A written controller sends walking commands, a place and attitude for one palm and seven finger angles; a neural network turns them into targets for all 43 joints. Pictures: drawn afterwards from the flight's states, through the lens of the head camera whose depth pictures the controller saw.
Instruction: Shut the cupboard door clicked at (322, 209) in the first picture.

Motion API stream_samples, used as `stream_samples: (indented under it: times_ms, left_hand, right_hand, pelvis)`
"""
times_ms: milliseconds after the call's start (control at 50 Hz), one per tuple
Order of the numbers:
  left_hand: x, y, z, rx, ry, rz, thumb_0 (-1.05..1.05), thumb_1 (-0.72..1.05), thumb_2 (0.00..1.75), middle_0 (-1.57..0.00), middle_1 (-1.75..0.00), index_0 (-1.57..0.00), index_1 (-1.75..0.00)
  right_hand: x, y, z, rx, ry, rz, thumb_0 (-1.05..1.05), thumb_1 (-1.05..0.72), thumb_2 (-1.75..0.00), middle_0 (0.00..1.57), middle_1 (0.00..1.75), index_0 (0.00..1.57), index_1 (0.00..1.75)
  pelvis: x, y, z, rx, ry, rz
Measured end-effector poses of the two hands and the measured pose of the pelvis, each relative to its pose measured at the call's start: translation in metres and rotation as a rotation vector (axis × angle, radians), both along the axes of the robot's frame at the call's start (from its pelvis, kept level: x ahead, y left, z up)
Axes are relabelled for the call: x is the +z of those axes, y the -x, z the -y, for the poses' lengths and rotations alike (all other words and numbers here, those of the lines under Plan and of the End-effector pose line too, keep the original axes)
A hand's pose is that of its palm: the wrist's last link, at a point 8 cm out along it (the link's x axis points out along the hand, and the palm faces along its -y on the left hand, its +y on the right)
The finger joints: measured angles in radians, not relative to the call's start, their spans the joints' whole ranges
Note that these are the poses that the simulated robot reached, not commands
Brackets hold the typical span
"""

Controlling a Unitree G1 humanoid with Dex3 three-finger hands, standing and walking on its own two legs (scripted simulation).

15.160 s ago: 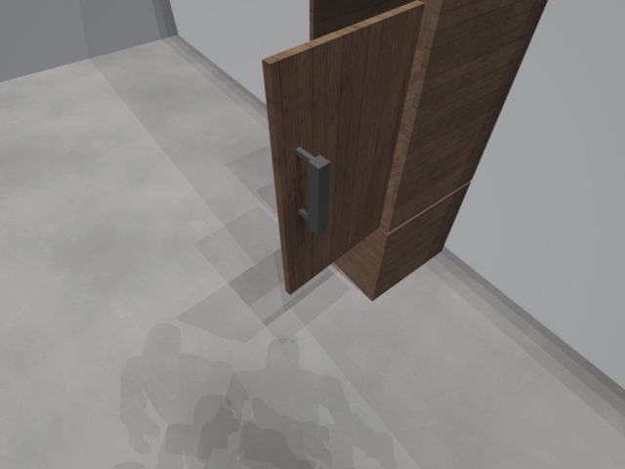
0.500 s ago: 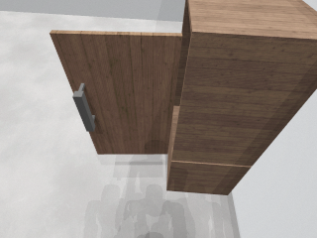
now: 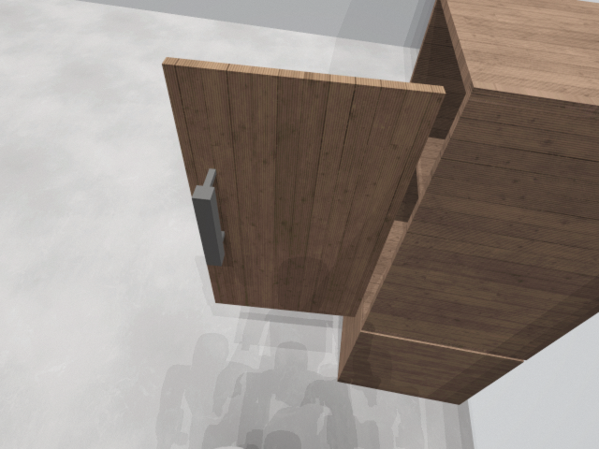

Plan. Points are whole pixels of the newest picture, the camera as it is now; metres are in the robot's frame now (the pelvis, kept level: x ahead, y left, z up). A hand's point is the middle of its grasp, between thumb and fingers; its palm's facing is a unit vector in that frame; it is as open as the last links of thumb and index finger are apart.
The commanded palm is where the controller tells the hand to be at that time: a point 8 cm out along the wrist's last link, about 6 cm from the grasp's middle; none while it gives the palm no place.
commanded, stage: come to a stop and stand still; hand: left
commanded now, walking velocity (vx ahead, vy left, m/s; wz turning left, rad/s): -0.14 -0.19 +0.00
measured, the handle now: (213, 219) +0.44 +0.18 +0.02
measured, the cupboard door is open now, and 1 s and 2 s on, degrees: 95 95 95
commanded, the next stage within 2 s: look again from close up in 0.62 s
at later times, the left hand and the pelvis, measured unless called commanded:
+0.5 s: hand out of the picture +0.02 +0.17 -0.16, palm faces -0.01 -0.98 -0.21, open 7.4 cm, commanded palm none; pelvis -0.03 -0.01 +0.00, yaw -2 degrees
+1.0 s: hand out of the picture +0.00 +0.18 -0.17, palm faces -0.04 -0.98 -0.17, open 7.4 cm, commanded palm none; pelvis +0.00 +0.01 +0.01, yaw -3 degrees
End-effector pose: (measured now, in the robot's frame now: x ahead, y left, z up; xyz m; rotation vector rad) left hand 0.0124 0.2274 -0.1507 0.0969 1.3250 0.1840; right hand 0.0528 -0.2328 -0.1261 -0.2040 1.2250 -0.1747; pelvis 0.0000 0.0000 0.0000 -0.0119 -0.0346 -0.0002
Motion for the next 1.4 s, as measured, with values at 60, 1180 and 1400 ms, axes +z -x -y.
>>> stream_samples:
  times_ms: [60, 1180, 1400]
  left_hand:
    - [0.005, 0.002, -0.008, -0.019, -0.018, -0.011, 0.0, 0.91, 0.9, -0.2, -0.3, -0.2, -0.3]
    - [0.011, -0.002, -0.001, -0.105, 0.012, -0.091, 0.0, 0.9, 0.9, -0.2, -0.3, -0.2, -0.3]
    - [0.1, -0.126, -0.016, -0.017, -0.09, 0.6, 0.02, 0.91, 0.9, -0.21, -0.31, -0.21, -0.31]
  right_hand:
    - [0.005, -0.02, -0.004, 0.004, -0.003, 0.039, 0.0, -0.92, -0.9, 0.2, 0.3, 0.2, 0.3]
    - [0.007, 0.02, -0.011, -0.055, -0.024, -0.085, 0.01, -0.92, -0.9, 0.2, 0.3, 0.2, 0.3]
    - [0.026, -0.032, -0.005, -0.01, 0.01, 0.29, 0.01, -0.91, -0.9, 0.21, 0.3, 0.2, 0.3]
  pelvis:
    - [0.003, 0.001, -0.001, -0.022, 0.0, -0.003]
    - [0.014, -0.019, -0.01, -0.061, -0.008, -0.018]
    - [0.006, -0.025, -0.007, -0.02, -0.02, -0.027]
